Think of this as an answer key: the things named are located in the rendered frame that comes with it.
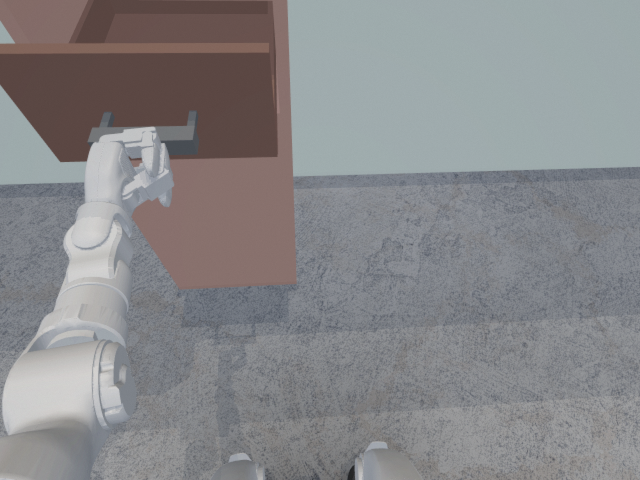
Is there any robot right shin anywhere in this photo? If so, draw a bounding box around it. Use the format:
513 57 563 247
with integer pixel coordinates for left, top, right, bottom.
364 441 388 454

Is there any drawer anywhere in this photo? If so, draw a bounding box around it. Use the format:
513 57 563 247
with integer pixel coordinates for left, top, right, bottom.
0 0 278 162

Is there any right robot thigh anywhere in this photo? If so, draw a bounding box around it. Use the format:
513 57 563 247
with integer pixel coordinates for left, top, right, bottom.
355 448 423 480

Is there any cabinet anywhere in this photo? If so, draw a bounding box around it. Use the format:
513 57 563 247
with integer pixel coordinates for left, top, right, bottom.
0 0 297 290

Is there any handle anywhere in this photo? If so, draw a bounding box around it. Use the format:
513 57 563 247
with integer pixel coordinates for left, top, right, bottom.
87 110 199 155

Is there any robot left forearm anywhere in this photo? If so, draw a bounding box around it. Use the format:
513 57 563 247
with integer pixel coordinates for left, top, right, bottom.
2 201 134 435

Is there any robot left hand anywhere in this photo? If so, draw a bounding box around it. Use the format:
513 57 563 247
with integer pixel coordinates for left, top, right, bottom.
84 127 174 218

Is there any left robot upper arm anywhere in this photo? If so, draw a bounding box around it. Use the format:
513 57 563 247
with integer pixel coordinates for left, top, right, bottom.
0 339 137 480

